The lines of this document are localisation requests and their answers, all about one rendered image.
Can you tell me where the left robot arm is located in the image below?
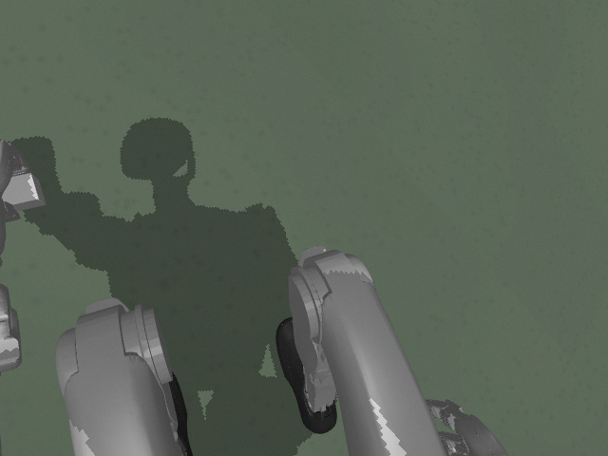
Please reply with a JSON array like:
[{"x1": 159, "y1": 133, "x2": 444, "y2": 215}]
[{"x1": 0, "y1": 201, "x2": 22, "y2": 456}]

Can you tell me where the right robot foot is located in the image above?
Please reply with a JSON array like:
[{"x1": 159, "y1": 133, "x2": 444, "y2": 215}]
[{"x1": 275, "y1": 317, "x2": 337, "y2": 434}]

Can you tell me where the right robot hand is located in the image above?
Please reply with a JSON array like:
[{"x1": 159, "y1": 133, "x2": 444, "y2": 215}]
[{"x1": 426, "y1": 399, "x2": 509, "y2": 456}]

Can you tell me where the left robot foot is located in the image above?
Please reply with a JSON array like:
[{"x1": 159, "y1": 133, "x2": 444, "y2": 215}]
[{"x1": 169, "y1": 372, "x2": 193, "y2": 456}]

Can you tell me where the small box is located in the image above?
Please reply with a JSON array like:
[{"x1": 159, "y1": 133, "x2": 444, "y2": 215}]
[{"x1": 2, "y1": 173, "x2": 46, "y2": 212}]

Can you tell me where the left robot hand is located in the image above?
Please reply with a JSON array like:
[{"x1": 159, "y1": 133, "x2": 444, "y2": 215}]
[{"x1": 0, "y1": 140, "x2": 32, "y2": 222}]

